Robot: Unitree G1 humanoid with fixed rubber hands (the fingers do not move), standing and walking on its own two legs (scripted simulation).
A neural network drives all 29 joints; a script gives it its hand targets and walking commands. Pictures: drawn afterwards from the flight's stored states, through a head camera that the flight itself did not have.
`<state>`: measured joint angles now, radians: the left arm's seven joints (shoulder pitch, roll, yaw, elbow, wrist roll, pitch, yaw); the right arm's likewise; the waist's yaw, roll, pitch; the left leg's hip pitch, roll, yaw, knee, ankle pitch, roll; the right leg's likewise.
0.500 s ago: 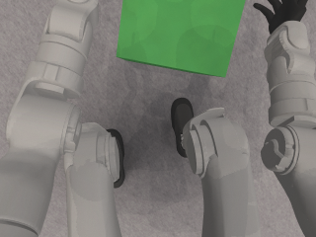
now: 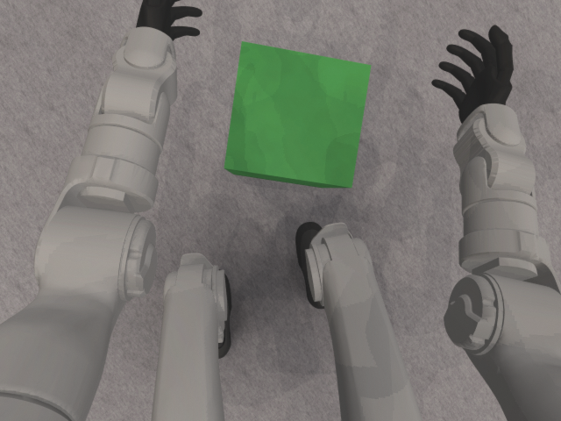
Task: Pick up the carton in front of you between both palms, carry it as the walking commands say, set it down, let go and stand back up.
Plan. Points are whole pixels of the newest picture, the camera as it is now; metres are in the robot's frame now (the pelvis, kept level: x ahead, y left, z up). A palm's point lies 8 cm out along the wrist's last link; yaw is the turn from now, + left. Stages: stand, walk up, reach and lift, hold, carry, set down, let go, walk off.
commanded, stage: set down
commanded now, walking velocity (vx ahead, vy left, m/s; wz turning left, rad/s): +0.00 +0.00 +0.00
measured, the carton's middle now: (290, 129) +0.48 -0.10 -0.38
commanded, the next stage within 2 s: let go in 0.36 s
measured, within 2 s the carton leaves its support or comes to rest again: neither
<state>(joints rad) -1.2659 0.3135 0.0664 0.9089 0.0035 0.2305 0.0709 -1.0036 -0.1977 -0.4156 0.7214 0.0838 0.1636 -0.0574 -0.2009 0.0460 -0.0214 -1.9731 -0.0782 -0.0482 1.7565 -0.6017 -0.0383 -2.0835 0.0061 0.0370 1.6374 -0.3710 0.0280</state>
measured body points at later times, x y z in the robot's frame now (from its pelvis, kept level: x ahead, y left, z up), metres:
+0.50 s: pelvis +0.03 -0.01 +0.13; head +0.31 -0.03 +0.48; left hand +0.57 +0.07 +0.03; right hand +0.44 -0.31 +0.03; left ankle +0.07 +0.13 -0.47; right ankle +0.14 -0.13 -0.47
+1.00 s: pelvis +0.09 -0.03 +0.24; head +0.24 -0.03 +0.67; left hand +0.40 +0.15 +0.14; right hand +0.30 -0.28 +0.16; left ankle +0.07 +0.13 -0.47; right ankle +0.14 -0.13 -0.47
